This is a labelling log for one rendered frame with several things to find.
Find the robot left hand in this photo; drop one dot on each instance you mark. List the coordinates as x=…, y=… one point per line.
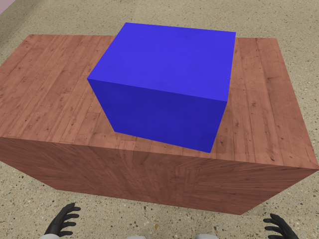
x=58, y=223

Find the robot right hand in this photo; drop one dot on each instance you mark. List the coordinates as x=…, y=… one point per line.
x=284, y=229

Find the pedestal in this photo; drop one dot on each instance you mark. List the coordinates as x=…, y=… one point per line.
x=53, y=128

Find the carton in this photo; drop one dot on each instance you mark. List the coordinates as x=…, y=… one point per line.
x=165, y=83

